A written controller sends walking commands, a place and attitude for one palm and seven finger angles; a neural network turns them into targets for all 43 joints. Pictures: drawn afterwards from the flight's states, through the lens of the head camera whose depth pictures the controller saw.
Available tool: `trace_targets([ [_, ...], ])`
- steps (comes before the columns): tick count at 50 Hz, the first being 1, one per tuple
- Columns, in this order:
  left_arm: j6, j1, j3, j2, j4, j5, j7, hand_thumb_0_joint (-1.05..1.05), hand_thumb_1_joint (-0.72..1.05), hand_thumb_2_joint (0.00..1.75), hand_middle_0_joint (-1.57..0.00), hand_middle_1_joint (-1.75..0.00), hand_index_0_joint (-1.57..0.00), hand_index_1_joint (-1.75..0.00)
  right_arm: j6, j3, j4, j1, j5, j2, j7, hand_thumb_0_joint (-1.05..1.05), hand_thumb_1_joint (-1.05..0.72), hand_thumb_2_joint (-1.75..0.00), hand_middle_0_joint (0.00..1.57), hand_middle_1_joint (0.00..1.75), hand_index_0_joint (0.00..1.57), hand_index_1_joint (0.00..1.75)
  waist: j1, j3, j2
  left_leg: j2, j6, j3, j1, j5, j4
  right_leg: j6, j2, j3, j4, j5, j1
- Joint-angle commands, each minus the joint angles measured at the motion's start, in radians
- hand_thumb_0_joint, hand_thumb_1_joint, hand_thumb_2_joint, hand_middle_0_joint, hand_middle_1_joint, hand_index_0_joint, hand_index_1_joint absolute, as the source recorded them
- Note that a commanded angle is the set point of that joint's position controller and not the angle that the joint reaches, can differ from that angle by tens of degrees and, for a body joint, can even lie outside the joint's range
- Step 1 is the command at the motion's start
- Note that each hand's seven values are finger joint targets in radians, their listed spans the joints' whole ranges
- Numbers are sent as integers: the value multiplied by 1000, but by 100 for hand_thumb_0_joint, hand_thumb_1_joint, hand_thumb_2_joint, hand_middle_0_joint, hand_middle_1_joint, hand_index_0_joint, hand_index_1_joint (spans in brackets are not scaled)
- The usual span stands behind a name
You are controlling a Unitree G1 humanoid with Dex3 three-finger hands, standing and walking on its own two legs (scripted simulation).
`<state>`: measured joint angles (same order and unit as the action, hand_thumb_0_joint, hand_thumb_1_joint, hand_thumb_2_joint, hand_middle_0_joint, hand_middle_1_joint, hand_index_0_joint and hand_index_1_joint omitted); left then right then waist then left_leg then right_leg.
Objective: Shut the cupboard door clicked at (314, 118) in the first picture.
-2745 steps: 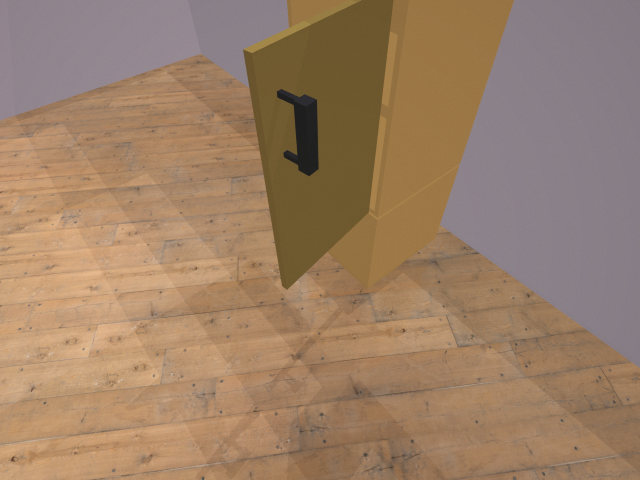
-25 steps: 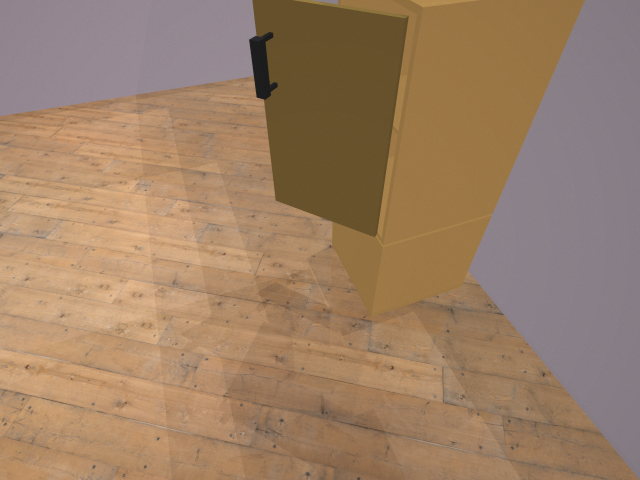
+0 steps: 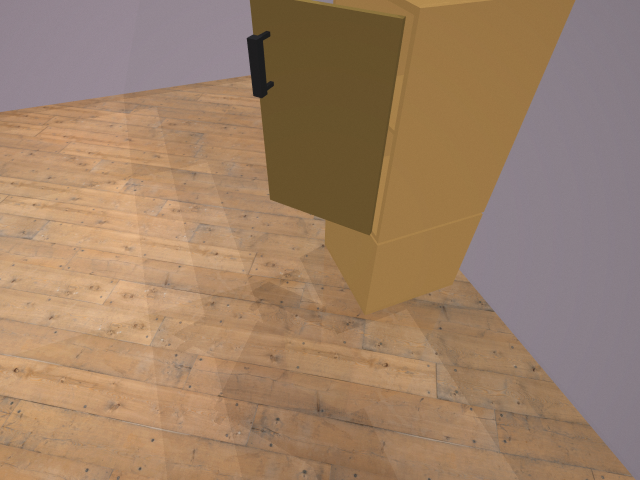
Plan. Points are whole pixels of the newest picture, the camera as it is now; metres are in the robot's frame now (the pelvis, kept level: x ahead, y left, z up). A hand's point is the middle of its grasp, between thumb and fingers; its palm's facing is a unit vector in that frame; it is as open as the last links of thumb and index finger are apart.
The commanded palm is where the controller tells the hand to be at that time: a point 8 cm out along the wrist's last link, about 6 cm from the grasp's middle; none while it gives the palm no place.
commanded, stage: look to check the result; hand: left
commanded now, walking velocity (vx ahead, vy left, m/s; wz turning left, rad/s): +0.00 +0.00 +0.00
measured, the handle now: (263, 64) +0.96 +0.18 +0.10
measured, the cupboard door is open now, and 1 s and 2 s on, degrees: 41 41 41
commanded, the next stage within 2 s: walk to a spot facing it in 0.52 s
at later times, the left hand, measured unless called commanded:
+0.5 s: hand out of the picture +0.01 +0.19 -0.17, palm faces +0.02 -0.97 -0.24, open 7.3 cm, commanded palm none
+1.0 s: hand out of the picture +0.03 +0.21 -0.20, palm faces +0.21 -0.96 -0.20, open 7.3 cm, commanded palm none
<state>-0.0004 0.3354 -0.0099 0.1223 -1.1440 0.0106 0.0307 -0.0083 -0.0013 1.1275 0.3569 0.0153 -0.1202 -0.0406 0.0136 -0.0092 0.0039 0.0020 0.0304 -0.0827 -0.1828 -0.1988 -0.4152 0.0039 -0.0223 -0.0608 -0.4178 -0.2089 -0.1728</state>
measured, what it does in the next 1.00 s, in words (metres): stands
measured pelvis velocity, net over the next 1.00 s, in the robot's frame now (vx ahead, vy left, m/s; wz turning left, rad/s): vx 0.00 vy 0.01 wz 0.21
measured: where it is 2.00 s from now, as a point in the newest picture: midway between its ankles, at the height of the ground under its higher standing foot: outside the picture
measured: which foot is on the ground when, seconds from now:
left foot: down 0.00-1.00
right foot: down 0.00-0.98, up 1.00-1.00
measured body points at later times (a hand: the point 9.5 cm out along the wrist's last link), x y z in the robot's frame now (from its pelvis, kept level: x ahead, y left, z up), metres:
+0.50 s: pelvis +0.00 +0.00 +0.00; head +0.01 -0.01 +0.45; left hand +0.01 +0.24 -0.15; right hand +0.02 -0.25 -0.15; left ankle +0.02 +0.10 -0.74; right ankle +0.01 -0.12 -0.74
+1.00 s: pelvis +0.00 +0.01 -0.02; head +0.03 +0.03 +0.43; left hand +0.02 +0.26 -0.18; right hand +0.06 -0.23 -0.17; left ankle +0.01 +0.10 -0.75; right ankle +0.01 -0.12 -0.74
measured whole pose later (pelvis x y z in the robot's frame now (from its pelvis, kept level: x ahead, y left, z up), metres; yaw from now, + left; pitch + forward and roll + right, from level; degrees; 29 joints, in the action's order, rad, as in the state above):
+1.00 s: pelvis +0.00 +0.01 -0.02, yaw +12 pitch -2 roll -1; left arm 0.03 0.19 -0.05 0.21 -1.00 0.02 0.02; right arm -0.05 0.04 1.02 0.25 0.02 -0.18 0.00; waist 0.03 -0.09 -0.02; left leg 0.01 0.03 -0.05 -0.32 -0.29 -0.66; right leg -0.02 -0.11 -0.22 -0.67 -0.39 -0.24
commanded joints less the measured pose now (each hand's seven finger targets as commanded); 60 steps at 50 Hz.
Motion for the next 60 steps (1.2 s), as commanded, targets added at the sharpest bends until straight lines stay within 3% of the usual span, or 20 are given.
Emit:
trace_targets([
  [1,-7,61,-24,113,26,4,6,0,90,90,-20,-30,-20,-30,14,22,-38,49,1,-120,0,0,-90,-90,20,30,20,30,-8,-106,7,108,10,137,-77,-101,141,37,-70,82,88,-31,-47],
  [7,-9,44,-28,138,33,4,3,0,90,90,-20,-30,-20,-30,15,27,-45,25,1,-146,2,0,-90,-90,20,30,20,30,-10,-101,16,108,12,139,-68,-104,142,38,-72,86,92,-34,-47],
  [10,-11,32,-30,160,38,6,1,0,90,90,-20,-30,-20,-30,13,32,-51,9,-1,-168,4,0,-90,-90,20,30,20,30,-9,-105,-15,107,12,136,-60,-108,137,40,-72,90,101,-56,-59],
  [30,-24,-90,-34,256,50,2,-8,0,90,90,-20,-30,-20,-30,20,33,-59,-126,-1,-257,12,0,-90,-90,20,30,20,30,-10,-43,15,115,0,131,29,70,127,44,-97,105,141,47,5],
  [33,-22,-105,-32,252,52,1,-8,0,90,90,-20,-30,-20,-30,18,29,-58,-135,1,-250,14,0,-90,-90,20,30,20,30,-9,-47,3,114,-5,134,15,79,125,39,-104,94,136,54,18],
  [35,-10,-75,-29,206,51,0,-1,0,90,90,-20,-30,-20,-30,7,18,-62,-113,0,-192,18,0,-90,-90,20,30,20,30,-12,-31,2,106,-13,131,-10,124,88,30,-117,68,96,79,30],
  [37,1,-69,-39,223,65,0,2,0,90,90,-20,-30,-20,-30,-5,23,-75,-114,1,-187,20,0,-90,-90,20,30,20,30,-19,-45,-21,88,-18,128,-66,118,37,36,-144,60,73,82,34],
  [40,9,-68,-63,265,102,5,7,0,90,90,-20,-30,-20,-30,-21,38,-109,-115,0,-181,24,0,-90,-90,20,30,20,30,-24,-26,-115,34,-33,81,-126,58,-130,99,-247,94,94,99,35],
  [42,13,-86,-73,268,137,10,10,0,90,90,-20,-30,-20,-30,-36,52,-135,-127,6,-171,26,0,-90,-90,20,30,20,30,-25,-47,-175,24,-42,59,-183,-199,-347,172,-336,120,128,129,0],
  [43,12,-102,-79,267,154,17,12,0,90,90,-20,-30,-20,-30,-39,59,-150,-127,5,-170,29,0,-90,-90,20,30,20,30,-20,-53,-172,41,-43,60,-211,-270,-425,196,-369,111,118,173,-7],
  [45,12,-138,-89,274,183,22,13,0,90,90,-20,-30,-20,-30,-37,63,-171,-117,-2,-159,37,0,-90,-90,20,30,20,30,0,-61,-130,72,-48,61,-195,-285,-375,180,-383,46,39,287,-19],
  [47,14,-138,-93,275,201,13,7,0,90,90,-20,-30,-20,-30,-31,61,-169,-72,1,-154,43,0,-90,-90,20,30,20,30,18,-23,-66,63,-47,37,-85,-69,-151,101,-327,-45,-105,285,-39],
  [48,23,-114,-91,246,215,6,3,0,90,90,-20,-30,-20,-30,-23,69,-174,-42,8,-200,43,0,-90,-90,20,30,20,30,22,-8,111,135,-3,188,-21,168,-17,24,-230,-109,-244,102,-136],
  [49,30,-99,-82,193,244,-1,0,0,90,90,-20,-30,-20,-30,-21,88,-183,-15,23,-290,34,0,-90,-90,20,30,20,30,29,-8,343,323,111,472,21,393,80,-51,-85,-129,-425,-310,-276],
  [50,39,-171,-73,207,271,12,5,0,90,90,-20,-30,-20,-30,-22,96,-169,29,26,-312,25,0,-90,-90,20,30,20,30,68,6,280,358,172,565,6,258,136,-34,-50,-12,-598,-430,-304],
  [51,41,-204,-81,196,281,15,4,0,90,90,-20,-30,-20,-30,-18,98,-170,32,26,-309,17,0,-90,-90,20,30,20,30,59,14,214,343,161,572,0,194,141,-28,-53,56,-682,-370,-359],
  [52,37,-207,-84,196,282,14,0,0,90,90,-20,-30,-20,-30,-15,95,-183,-7,23,-297,11,0,-90,-90,20,30,20,30,42,-1,160,321,155,533,-24,148,132,-32,-61,83,-716,-299,-375],
  [54,27,-187,-83,183,278,11,-9,0,90,90,-20,-30,-20,-30,-6,87,-199,-50,21,-271,6,0,-90,-90,20,30,20,30,19,25,87,260,143,451,14,229,103,-47,-54,85,-694,-213,-380],
  [56,24,-177,-81,177,281,8,-11,0,90,90,-20,-30,-20,-30,-4,89,-204,-59,18,-273,5,0,-90,-90,20,30,20,30,15,51,93,233,141,425,37,271,93,-56,-41,81,-638,-205,-354],
  [60,28,-181,-78,175,301,7,-10,0,90,90,-20,-30,-20,-30,-15,99,-212,-65,20,-282,10,0,-90,-90,20,30,20,30,23,51,120,209,145,460,25,180,102,-59,-10,70,-495,-224,-304],
])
